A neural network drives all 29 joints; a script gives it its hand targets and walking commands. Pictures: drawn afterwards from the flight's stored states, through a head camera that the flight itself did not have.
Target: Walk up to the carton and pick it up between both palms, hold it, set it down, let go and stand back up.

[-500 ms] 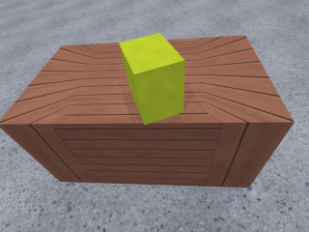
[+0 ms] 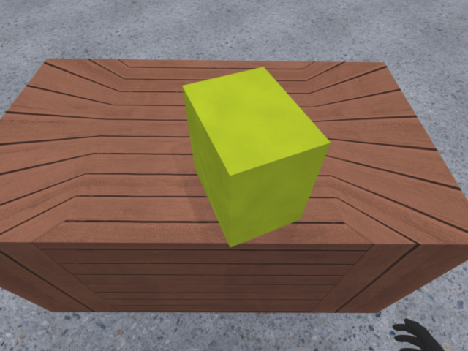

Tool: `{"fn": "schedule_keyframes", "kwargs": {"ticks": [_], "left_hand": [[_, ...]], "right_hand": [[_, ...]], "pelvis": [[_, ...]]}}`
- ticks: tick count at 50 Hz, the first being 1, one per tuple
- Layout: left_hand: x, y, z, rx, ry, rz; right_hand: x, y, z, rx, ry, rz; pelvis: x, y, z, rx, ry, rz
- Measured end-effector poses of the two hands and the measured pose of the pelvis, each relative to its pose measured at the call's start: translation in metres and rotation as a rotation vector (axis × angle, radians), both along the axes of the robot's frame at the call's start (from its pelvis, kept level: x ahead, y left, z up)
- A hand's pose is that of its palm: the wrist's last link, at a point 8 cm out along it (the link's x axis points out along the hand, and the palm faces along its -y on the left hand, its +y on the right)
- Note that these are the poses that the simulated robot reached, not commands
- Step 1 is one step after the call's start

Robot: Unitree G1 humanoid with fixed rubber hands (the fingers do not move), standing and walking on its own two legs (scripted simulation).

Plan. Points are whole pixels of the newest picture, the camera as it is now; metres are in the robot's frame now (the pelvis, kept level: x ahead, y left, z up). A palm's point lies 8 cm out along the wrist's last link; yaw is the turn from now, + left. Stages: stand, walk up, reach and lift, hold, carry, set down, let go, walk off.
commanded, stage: walk up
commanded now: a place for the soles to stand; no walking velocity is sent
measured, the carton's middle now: (246, 158) +0.49 +0.01 +0.01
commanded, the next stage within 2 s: none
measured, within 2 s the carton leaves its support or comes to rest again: neither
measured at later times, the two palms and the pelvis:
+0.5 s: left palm (62, 323) +0.19 +0.33 -0.10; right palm out of the picture +0.13 -0.30 -0.10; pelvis +0.03 +0.03 -0.02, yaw +1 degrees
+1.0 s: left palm out of the picture +0.08 +0.31 -0.09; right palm out of the picture +0.07 -0.30 -0.09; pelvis -0.01 +0.01 +0.01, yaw +0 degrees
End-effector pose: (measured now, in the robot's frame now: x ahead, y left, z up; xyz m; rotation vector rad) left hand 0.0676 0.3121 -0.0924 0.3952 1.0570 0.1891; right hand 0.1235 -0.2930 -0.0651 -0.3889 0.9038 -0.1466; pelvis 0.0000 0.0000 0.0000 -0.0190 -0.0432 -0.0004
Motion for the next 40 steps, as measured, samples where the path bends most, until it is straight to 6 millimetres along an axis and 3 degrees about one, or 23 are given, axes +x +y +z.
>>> {"fn": "schedule_keyframes", "kwargs": {"ticks": [4,8,12,16,24,31,35,40], "left_hand": [[0.065,-0.002,0.013,-0.006,-0.089,-0.068],[0.111,-0.006,0.016,0.008,-0.125,-0.110],[0.133,-0.012,0.010,0.030,-0.115,-0.117],[0.140,-0.013,0.014,0.022,-0.127,-0.087],[0.126,0.014,0.000,0.001,-0.122,-0.052],[0.081,0.035,-0.019,-0.033,-0.012,0.020],[0.056,0.029,-0.024,-0.044,0.029,0.044],[0.025,0.006,-0.022,-0.059,0.074,0.037]], "right_hand": [[-0.010,-0.004,-0.001,-0.020,0.062,-0.053],[-0.016,-0.012,-0.015,-0.006,0.120,-0.097],[-0.010,-0.019,-0.040,0.022,0.165,-0.120],[-0.001,-0.016,-0.048,0.008,0.210,-0.104],[0.006,-0.009,-0.039,-0.078,0.192,-0.050],[-0.003,-0.002,-0.011,-0.128,0.144,-0.039],[-0.004,-0.009,-0.002,-0.135,0.118,-0.032],[-0.010,-0.023,-0.011,-0.098,0.101,-0.049]], "pelvis": [[0.022,0.007,0.005,0.005,-0.003,-0.014],[0.037,0.006,0.000,0.021,-0.014,-0.012],[0.049,0.001,-0.012,0.019,-0.021,-0.019],[0.049,0.004,-0.011,0.034,-0.010,-0.003],[0.030,0.025,-0.016,0.044,0.022,0.032],[0.017,0.027,-0.010,-0.002,0.011,0.019],[0.008,0.018,-0.006,0.001,0.032,0.006],[-0.006,0.010,-0.005,-0.024,0.013,0.007]]}}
